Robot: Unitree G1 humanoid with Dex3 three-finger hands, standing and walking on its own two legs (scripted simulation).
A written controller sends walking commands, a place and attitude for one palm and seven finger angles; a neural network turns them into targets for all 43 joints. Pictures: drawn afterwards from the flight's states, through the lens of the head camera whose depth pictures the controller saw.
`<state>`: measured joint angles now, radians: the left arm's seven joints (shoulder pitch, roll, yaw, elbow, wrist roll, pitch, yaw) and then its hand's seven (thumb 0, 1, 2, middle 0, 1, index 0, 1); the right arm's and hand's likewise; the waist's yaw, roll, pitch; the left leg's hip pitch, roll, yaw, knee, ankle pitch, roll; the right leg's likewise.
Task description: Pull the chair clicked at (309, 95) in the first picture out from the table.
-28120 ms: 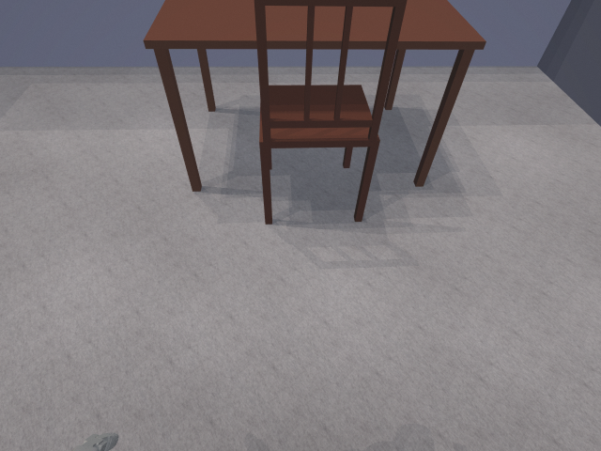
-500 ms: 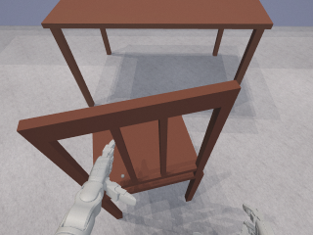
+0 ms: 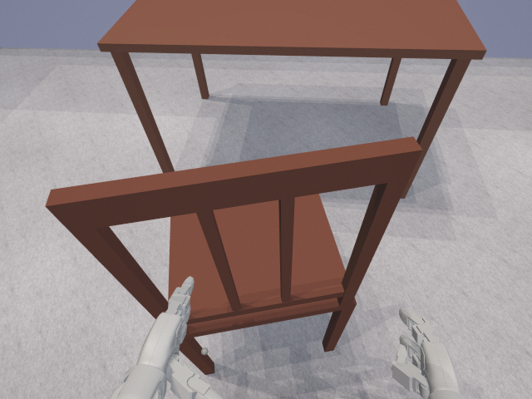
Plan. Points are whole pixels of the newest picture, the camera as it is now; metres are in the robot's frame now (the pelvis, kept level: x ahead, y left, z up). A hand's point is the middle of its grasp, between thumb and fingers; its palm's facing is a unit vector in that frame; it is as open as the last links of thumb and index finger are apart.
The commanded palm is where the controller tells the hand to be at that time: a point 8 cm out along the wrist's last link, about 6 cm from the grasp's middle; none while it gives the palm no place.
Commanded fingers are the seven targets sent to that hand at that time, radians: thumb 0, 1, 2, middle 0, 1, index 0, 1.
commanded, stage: draw the fingers out of the gap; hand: left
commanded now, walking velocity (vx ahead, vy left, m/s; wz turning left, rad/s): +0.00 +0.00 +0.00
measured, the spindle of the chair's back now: (223, 269) +0.33 +0.09 -0.02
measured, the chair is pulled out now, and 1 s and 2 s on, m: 0.54 0.54 0.54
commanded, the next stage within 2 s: draw the hand back to the body in 0.08 s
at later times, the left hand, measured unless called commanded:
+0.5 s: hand (172, 349) +0.18 +0.13 +0.05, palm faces +0.00 -1.00 -0.06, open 17.5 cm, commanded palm +0.14 +0.19 +0.05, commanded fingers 0.00 -0.55 0.20 0.00 0.00 0.00 0.00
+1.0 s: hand (75, 338) +0.18 +0.21 +0.12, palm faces +0.28 -0.89 -0.37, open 14.9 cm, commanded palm +0.14 +0.26 +0.14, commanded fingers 0.00 0.21 0.57 -0.10 -0.16 -0.10 -0.16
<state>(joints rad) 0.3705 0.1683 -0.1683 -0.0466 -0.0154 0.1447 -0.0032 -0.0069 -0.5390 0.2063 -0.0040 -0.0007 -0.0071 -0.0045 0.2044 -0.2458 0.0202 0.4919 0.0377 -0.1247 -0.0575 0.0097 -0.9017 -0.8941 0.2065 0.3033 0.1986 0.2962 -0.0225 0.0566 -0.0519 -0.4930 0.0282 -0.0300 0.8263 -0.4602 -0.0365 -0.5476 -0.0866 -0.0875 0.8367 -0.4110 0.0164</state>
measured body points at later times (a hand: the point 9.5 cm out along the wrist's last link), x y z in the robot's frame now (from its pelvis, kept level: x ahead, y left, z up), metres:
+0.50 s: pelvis -0.02 +0.00 -0.03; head +0.03 -0.02 +0.42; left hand +0.18 +0.18 +0.05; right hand +0.17 -0.23 -0.11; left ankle -0.03 +0.15 -0.70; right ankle +0.00 -0.13 -0.70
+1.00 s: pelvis +0.01 +0.01 +0.02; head +0.01 -0.02 +0.47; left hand +0.16 +0.26 +0.14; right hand +0.20 -0.21 -0.07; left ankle -0.03 +0.14 -0.70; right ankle +0.00 -0.13 -0.70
